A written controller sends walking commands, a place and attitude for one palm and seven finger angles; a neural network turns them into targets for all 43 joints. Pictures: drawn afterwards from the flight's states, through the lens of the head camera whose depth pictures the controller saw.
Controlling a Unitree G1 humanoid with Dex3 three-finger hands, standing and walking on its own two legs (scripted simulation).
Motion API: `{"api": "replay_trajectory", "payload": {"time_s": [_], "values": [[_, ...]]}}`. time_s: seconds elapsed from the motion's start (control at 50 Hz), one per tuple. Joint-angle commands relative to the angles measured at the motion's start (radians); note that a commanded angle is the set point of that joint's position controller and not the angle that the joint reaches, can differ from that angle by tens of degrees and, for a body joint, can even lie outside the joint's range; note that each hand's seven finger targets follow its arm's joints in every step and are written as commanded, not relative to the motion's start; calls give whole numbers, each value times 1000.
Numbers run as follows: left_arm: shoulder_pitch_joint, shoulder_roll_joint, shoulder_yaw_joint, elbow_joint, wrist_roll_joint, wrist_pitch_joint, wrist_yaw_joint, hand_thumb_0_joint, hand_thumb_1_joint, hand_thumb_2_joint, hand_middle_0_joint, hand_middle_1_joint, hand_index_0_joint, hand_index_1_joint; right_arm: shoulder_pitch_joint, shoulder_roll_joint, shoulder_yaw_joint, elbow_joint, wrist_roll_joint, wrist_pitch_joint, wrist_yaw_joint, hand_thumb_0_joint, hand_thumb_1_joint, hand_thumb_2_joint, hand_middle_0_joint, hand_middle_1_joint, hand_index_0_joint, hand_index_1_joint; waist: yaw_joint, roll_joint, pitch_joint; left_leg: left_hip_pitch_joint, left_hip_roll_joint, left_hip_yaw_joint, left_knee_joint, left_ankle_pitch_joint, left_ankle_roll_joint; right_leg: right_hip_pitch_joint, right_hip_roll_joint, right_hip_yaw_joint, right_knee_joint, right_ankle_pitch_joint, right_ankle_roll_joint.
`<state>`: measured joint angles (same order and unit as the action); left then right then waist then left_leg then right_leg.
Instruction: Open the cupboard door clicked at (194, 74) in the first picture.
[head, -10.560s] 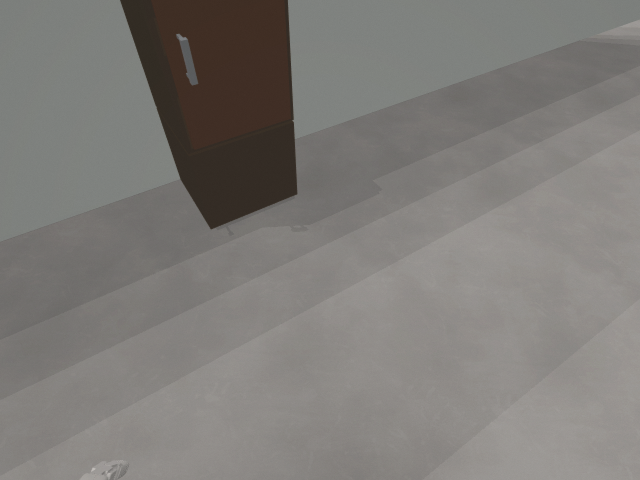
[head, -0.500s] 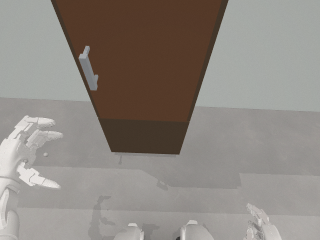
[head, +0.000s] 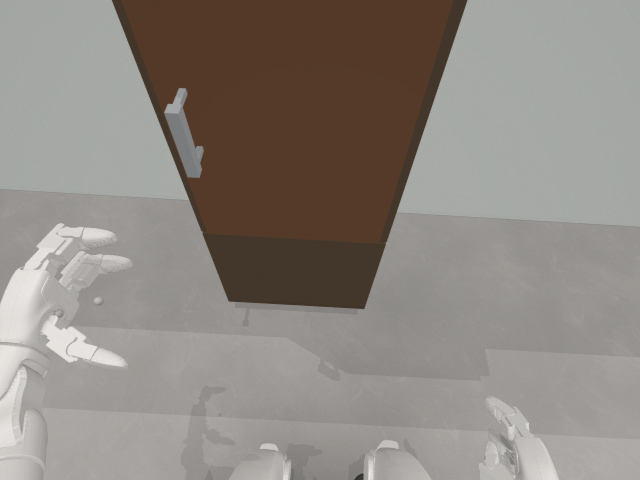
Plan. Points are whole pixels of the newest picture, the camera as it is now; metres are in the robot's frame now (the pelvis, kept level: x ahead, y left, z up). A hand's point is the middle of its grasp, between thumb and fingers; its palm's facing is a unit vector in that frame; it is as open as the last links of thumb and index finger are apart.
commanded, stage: move the hooked fingers beside the handle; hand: left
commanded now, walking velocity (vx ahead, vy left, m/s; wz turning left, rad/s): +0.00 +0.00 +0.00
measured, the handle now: (188, 134) +0.58 +0.24 +0.04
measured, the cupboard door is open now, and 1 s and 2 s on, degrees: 0 0 0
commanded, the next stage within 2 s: none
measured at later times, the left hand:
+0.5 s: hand (115, 240) +0.38 +0.28 +0.05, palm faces +0.02 -1.00 -0.03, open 13.9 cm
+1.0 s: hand (130, 194) +0.45 +0.29 +0.05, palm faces +0.00 -1.00 -0.02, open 14.0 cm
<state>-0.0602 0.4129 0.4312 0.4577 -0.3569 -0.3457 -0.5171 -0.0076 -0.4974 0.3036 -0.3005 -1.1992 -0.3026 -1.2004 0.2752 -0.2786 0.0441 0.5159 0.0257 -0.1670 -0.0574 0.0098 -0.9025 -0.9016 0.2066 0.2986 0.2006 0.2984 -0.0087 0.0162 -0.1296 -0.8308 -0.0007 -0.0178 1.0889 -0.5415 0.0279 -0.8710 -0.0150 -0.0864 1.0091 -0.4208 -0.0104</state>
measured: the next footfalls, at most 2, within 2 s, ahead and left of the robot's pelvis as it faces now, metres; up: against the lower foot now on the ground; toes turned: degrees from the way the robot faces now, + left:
none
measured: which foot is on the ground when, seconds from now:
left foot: down 0.00-1.00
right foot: down 0.00-1.00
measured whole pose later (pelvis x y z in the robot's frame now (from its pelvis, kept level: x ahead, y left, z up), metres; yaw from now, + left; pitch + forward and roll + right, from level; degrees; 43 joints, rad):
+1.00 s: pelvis -0.01 +0.01 -0.02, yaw -2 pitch +23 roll -4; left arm -0.75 0.69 0.55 1.13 -0.18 -0.40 -0.55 -0.01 -0.50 0.30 -0.30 -1.20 -0.30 -1.20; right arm 0.34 -0.30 0.06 0.59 0.00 0.01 -0.04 0.01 -0.90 -0.90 0.21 0.30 0.20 0.30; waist -0.13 0.00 -0.11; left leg -1.03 0.02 -0.01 1.17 -0.54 0.04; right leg -1.07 0.00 -0.07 1.05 -0.39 0.00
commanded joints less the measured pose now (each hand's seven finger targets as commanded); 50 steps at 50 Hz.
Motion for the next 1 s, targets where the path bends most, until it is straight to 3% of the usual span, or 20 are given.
{"api": "replay_trajectory", "payload": {"time_s": [0.0, 0.04, 0.08, 0.14, 0.22, 0.28, 0.36, 0.54, 0.58, 0.64, 0.72, 0.82, 0.86, 0.92, 0.94, 0.98], "values": [[-301, 271, 85, -160, -9, -68, -2, 0, -500, 300, -300, -1200, -300, -1200, 27, -160, -75, -102, 8, -43, -26, 0, -900, -900, 200, 300, 200, 300, -23, 76, -288, 109, -2, -24, -169, 333, -23, 227, 31, 47, -90, 179, -18], [-337, 292, 87, -155, 1, -69, -6, 0, -500, 300, -300, -1200, -300, -1200, 32, -160, -73, -97, 7, -39, -25, 0, -900, -900, 200, 300, 200, 300, -18, 108, -325, 134, 0, -26, -167, 380, -28, 235, 33, 47, -79, 210, -23], [-333, 284, 80, -127, 7, -63, -6, 0, -500, 300, -300, -1200, -300, -1200, 35, -159, -74, -99, 8, -32, -22, 0, -900, -900, 200, 300, 200, 300, -15, 95, -325, 130, 1, -23, -170, 388, -26, 241, 32, 47, -81, 221, -20], [-342, 325, 122, -56, 9, -54, -1, 0, -500, 300, -300, -1200, -300, -1200, 43, -162, -72, -94, 9, -17, -19, 0, -900, -900, 200, 300, 200, 300, -8, 74, -319, 102, 1, -17, -171, 386, -25, 259, 33, 49, -82, 229, -20], [-433, 330, 115, 4, 13, -57, -2, 0, -500, 300, -300, -1200, -300, -1200, 49, -165, -71, -94, 11, -1, -19, 0, -900, -900, 200, 300, 200, 300, -25, 49, -301, 64, 1, -11, -167, 335, -16, 256, 34, 58, -89, 202, -19], [-502, 371, 130, 53, 32, -73, -6, 0, -500, 300, -300, -1200, -300, -1200, 61, -170, -71, -80, 9, 11, -18, 0, -900, -900, 200, 300, 200, 300, -31, 74, -312, 52, 2, -5, -163, 318, -14, 248, 32, 68, -90, 194, -16], [-593, 415, 145, 129, 42, -92, -23, 0, -500, 300, -300, -1200, -300, -1200, 86, -181, -75, -58, 8, 25, -20, 0, -900, -900, 200, 300, 200, 300, -49, 60, -328, 43, 7, -6, -148, 314, -10, 227, 36, 72, -82, 193, -14], [-716, 483, 165, 250, 66, -109, -59, 0, -500, 300, -300, -1200, -300, -1200, 133, -191, -78, -30, 2, 62, -13, 0, -900, -900, 200, 300, 200, 300, -50, 113, -398, 77, 13, -14, -129, 411, -9, 204, 42, 69, -61, 258, -18], [-761, 477, 151, 272, 72, -108, -57, 0, -500, 300, -300, -1200, -300, -1200, 138, -191, -79, -23, 2, 72, -11, 0, -900, -900, 200, 300, 200, 300, -65, 114, -384, 74, 14, -14, -125, 397, -9, 180, 41, 66, -63, 246, -14], [-772, 526, 189, 324, 83, -111, -51, 0, -500, 300, -300, -1200, -300, -1200, 153, -197, -78, -21, -2, 88, -8, 0, -900, -900, 200, 300, 200, 300, -57, 95, -404, 58, 14, -15, -120, 398, -7, 191, 45, 67, -57, 246, -16], [-871, 561, 187, 384, 107, -120, -45, 0, -500, 300, -300, -1200, -300, -1200, 165, -204, -74, -13, -5, 109, -8, 0, -900, -900, 200, 300, 200, 300, -82, 98, -378, 39, 18, -22, -111, 365, -3, 143, 48, 63, -52, 211, -17], [-959, 585, 176, 394, 129, -138, -49, 0, -500, 300, -300, -1200, -300, -1200, 188, -211, -73, 1, -15, 130, -4, 0, -900, -900, 200, 300, 200, 300, -92, 170, -448, 124, 26, -44, -95, 463, -16, 89, 50, 50, -31, 232, -19], [-976, 567, 159, 444, 135, -128, -50, 0, -500, 300, -300, -1200, -300, -1200, 194, -213, -72, 11, -14, 141, -2, 0, -900, -900, 200, 300, 200, 300, -106, 157, -427, 122, 30, -49, -89, 459, -19, 52, 49, 45, -35, 219, -14], [-1035, 590, 156, 476, 148, -116, -41, 0, -500, 300, -300, -1200, -300, -1200, 203, -218, -66, 13, -17, 154, -4, 0, -900, -900, 200, 300, 200, 300, -119, 149, -407, 101, 30, -59, -89, 434, -18, 33, 50, 39, -32, 198, -16], [-1040, 616, 175, 474, 155, -116, -37, 0, -500, 300, -300, -1200, -300, -1200, 211, -222, -68, 15, -18, 159, -4, 0, -900, -900, 200, 300, 200, 300, -113, 150, -439, 111, 30, -58, -85, 446, -18, 43, 50, 41, -30, 205, -13], [-1062, 612, 164, 455, 164, -117, -29, 0, -500, 300, -300, -1200, -300, -1200, 218, -218, -67, 15, -21, 167, 0, 0, -900, -900, 200, 300, 200, 300, -119, 174, -474, 136, 32, -60, -74, 493, -20, 39, 49, 42, -26, 230, -11]]}}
